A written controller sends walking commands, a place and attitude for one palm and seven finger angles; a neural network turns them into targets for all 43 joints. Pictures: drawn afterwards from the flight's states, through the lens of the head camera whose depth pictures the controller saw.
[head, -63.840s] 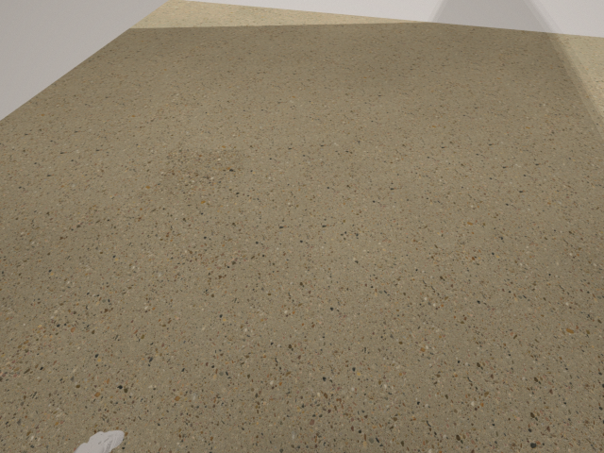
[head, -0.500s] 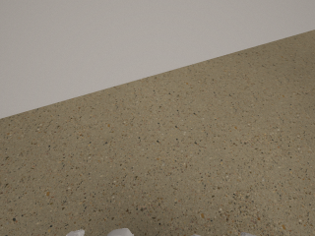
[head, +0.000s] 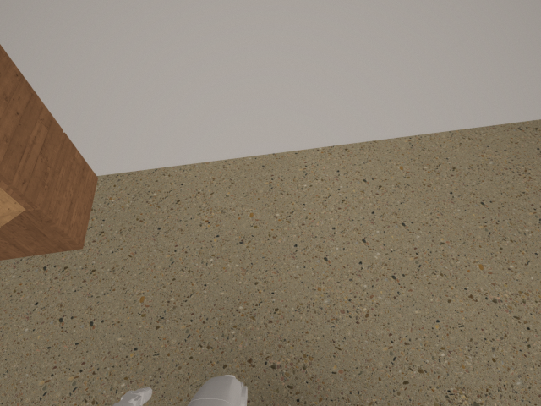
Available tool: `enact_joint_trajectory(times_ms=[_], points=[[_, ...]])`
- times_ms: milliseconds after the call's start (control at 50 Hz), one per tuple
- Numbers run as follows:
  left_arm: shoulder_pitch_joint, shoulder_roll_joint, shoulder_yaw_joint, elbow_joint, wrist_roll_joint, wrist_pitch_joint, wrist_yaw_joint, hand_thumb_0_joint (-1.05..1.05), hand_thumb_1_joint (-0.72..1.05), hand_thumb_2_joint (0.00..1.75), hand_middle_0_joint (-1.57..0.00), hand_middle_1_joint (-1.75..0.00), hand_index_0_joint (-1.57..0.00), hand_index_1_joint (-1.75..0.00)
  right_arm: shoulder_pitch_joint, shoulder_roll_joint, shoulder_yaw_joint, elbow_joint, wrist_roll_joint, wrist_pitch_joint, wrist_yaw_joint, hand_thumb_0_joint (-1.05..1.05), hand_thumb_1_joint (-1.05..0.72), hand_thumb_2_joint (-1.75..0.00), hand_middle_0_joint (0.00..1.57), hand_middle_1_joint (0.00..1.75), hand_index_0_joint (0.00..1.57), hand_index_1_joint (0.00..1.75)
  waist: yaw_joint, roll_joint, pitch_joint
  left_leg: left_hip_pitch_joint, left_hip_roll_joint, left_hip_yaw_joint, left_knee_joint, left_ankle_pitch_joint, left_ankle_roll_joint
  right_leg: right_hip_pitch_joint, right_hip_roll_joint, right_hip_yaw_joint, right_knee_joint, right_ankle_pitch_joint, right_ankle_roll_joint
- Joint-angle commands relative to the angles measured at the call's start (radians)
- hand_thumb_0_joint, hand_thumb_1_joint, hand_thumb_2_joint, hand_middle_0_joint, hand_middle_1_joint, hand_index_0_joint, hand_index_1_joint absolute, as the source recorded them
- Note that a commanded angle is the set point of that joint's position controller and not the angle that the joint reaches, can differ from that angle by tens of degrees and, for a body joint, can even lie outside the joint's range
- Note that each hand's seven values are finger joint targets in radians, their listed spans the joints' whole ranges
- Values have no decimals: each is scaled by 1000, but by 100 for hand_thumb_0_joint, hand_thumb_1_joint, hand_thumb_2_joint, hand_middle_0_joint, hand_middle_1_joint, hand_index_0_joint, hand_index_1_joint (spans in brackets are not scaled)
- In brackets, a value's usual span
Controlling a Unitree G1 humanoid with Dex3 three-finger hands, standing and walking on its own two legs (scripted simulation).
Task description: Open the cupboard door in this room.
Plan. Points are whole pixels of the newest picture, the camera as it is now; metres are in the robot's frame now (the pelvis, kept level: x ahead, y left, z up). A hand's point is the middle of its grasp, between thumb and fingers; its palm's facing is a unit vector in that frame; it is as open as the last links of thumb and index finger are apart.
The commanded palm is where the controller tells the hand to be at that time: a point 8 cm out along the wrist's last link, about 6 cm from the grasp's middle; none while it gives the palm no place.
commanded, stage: turn to face it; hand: left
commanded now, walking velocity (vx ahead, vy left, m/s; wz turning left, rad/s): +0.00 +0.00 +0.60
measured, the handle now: out of the picture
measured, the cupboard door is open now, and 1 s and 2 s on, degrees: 43 43 43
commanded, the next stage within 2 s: take the last steps up to it in 1.34 s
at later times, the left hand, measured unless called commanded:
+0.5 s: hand out of the picture +0.07 +0.24 -0.15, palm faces +0.30 -0.91 -0.27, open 7.4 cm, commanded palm none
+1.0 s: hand out of the picture -0.05 +0.20 -0.18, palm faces +0.60 -0.76 -0.24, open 7.4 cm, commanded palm none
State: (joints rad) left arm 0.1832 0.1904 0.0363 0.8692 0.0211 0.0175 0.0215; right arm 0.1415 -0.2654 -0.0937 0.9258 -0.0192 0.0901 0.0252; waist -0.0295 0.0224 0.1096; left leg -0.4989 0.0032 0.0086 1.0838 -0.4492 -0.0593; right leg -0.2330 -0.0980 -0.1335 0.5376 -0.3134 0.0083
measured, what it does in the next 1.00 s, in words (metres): steps on the spot, turning left: left foot, then right foot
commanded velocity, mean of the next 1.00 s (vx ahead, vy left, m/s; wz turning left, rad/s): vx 0.00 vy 0.00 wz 0.57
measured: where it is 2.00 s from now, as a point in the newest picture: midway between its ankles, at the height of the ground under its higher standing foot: outside the picture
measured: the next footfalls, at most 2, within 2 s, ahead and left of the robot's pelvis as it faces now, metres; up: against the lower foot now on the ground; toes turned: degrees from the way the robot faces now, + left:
left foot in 0.18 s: +0.04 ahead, +0.13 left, +0.00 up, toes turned +11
right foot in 0.56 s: +0.11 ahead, -0.13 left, +0.00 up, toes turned +18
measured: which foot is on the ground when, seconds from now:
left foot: up 0.00-0.16, down 0.18-0.54, up 0.56-0.86, down 0.88-1.00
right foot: down 0.00-0.18, up 0.20-0.54, down 0.56-0.88, up 0.90-1.00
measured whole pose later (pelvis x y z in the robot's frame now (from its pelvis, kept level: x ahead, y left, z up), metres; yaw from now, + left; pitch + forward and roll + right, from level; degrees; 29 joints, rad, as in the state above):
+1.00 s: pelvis +0.03 -0.01 -0.01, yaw +37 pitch +1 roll +0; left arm 0.19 0.26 0.07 0.93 0.01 0.07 0.01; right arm 0.12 -0.22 -0.06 0.89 -0.03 0.03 0.01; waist 0.00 -0.04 0.11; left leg -0.34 -0.01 0.02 0.61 -0.29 0.03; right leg -0.45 -0.10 -0.07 1.07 -0.51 0.07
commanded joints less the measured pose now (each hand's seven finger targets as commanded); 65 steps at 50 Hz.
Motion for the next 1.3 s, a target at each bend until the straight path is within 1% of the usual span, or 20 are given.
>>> enact_joint_trajectory(times_ms=[0, 60, 120, 140, 160, 300, 480, 500, 520, 540, 640, 740, 800, 820, 860, 920, 1160, 1180, 1220, 1280], points=[[85, 217, 62, -48, 5, -28, 11, 0, 90, 90, -20, -30, -20, -30, -86, -15, 14, -101, 9, -40, 9, 0, -90, -90, 20, 30, 20, 30, 71, -223, -148, 7, 3, 73, -222, -16, -6, 215, -229, 89, -112, 662, -115], [109, 240, 74, -29, 7, -25, 8, 0, 90, 90, -20, -30, -20, -30, -85, -16, 18, -106, 12, -50, 6, 0, -90, -90, 20, 30, 20, 30, 75, -233, -160, 79, -10, 102, -384, 4, 13, 229, -255, 74, -56, 706, -109], [66, 232, 79, -39, -10, -19, 0, 0, 90, 90, -20, -30, -20, -30, 43, -87, 2, -78, 4, -65, 3, 0, -90, -90, 20, 30, 20, 30, -8, -125, -219, 390, 24, 58, -660, 325, 54, 47, -223, -16, 167, 527, -13], [63, 167, 67, -74, -14, -14, -7, 0, 90, 90, -20, -30, -20, -30, 106, -195, -27, -73, -5, -72, -1, 0, -90, -90, 20, 30, 20, 30, -39, 182, -268, 579, 278, -274, -680, 650, 162, -225, -89, -61, 388, 15, 63], [0, 133, 45, -115, -9, -5, -5, 0, 90, 90, -20, -30, -20, -30, 174, -264, -41, -57, -4, -62, -11, 0, -90, -90, 20, 30, 20, 30, -75, 273, -253, 570, 432, -430, -691, 897, 298, -359, -26, 23, 542, -383, 77], [-15, 135, 54, -49, -7, 17, -14, 0, 90, 90, -20, -30, -20, -30, 28, -162, -10, -79, -5, -77, -41, 0, -90, -90, 20, 30, 20, 30, 15, 128, -163, 355, 223, -234, -725, 588, 214, -299, 2, 130, 536, -99, 79], [36, 143, 52, -61, -14, -5, -6, 0, 90, 90, -20, -30, -20, -30, -9, -163, -29, -90, -2, -57, -32, 0, -90, -90, 20, 30, 20, 30, 52, 143, -174, 190, 148, -330, -630, 511, 172, 52, 94, 85, -4, 36, 56], [80, 178, 62, -54, -10, -15, 0, 0, 90, 90, -20, -30, -20, -30, -12, -134, -26, -100, 5, -57, -29, 0, -90, -90, 20, 30, 20, 30, 76, 48, -186, 91, 98, -305, -559, 386, 128, 186, 33, 138, -146, 95, 42], [112, 264, 81, -49, 6, -26, 11, 0, 90, 90, -20, -30, -20, -30, 1, -73, -18, -115, 14, -59, -22, 0, -90, -90, 20, 30, 20, 30, 89, -214, -211, -87, -35, -151, -351, 89, 51, 315, -219, 397, -251, 129, -41], [100, 306, 79, -61, 9, -21, 12, 0, 90, 90, -20, -30, -20, -30, -10, -75, -20, -133, 9, -57, -16, 0, -90, -90, 20, 30, 20, 30, 90, -288, -175, -85, -76, -58, -101, -179, 23, 190, -407, 489, -278, 216, -149], [-23, 182, 51, -85, 3, -24, 16, 0, 90, 90, -20, -30, -20, -30, -3, -45, -5, -83, 6, -33, 2, 0, -90, -90, 20, 30, 20, 30, 17, -247, -117, -47, 23, -10, 43, -18, -2, 100, -229, 142, -178, 476, -126], [75, 233, 70, -42, 9, -24, 11, 0, 90, 90, -20, -30, -20, -30, -72, -14, 16, -96, 11, -47, 9, 0, -90, -90, 20, 30, 20, 30, 74, -238, -142, 55, 3, 85, -300, -27, 4, 195, -255, 83, -91, 629, -116], [71, 246, 78, -35, -1, -19, 3, 0, 90, 90, -20, -30, -20, -30, -13, -36, 13, -87, 8, -55, 4, 0, -90, -90, 20, 30, 20, 30, 39, -216, -166, 205, -16, 107, -518, 132, 24, 140, -244, 29, 10, 572, -62], [54, 238, 78, -43, -8, -15, -1, 0, 90, 90, -20, -30, -20, -30, 43, -69, 4, -74, 5, -61, 4, 0, -90, -90, 20, 30, 20, 30, 1, -149, -191, 335, 1, 81, -632, 263, 40, 55, -231, -4, 110, 493, -21], [1, 126, 45, -110, -14, -3, -8, 0, 90, 90, -20, -30, -20, -30, 174, -258, -42, -59, -8, -65, -10, 0, -90, -90, 20, 30, 20, 30, -75, 300, -235, 542, 418, -446, -708, 830, 283, -348, -26, -17, 495, -384, 86], [-77, 138, 52, -85, -9, 13, -3, 0, 90, 90, -20, -30, -20, -30, 99, -197, -26, -64, -11, -69, -40, 0, -90, -90, 20, 30, 20, 30, -40, 181, -168, 359, 322, -365, -737, 496, 275, -362, -28, 141, 630, -228, 61], [86, 116, 43, -10, -11, -2, -8, 0, 90, 90, -20, -30, -20, -30, -5, -136, -7, -66, -5, -61, -36, 0, -90, -90, 20, 30, 20, 30, 52, 116, -171, 203, 168, -261, -658, 451, 182, 49, 84, 65, 12, 29, 44], [119, 142, 49, -2, -8, -12, -3, 0, 90, 90, -20, -30, -20, -30, -12, -117, -5, -69, 2, -62, -33, 0, -90, -90, 20, 30, 20, 30, 70, 67, -175, 149, 123, -228, -596, 376, 141, 136, 44, 98, -113, 100, 35], [119, 267, 69, -9, 11, -23, 5, 0, 90, 90, -20, -30, -20, -30, -8, -36, 8, -100, 11, -59, -23, 0, -90, -90, 20, 30, 20, 30, 77, -294, -134, -36, -75, -28, -204, -124, 38, 139, -349, 477, -287, 164, -148], [31, 189, 51, -19, 2, -27, 11, 0, 90, 90, -20, -30, -20, -30, -21, -52, 0, -59, 4, -38, -20, 0, -90, -90, 20, 30, 20, 30, 39, -245, -75, -44, -2, -67, 88, -45, 34, 38, -257, 325, -237, 307, -177]])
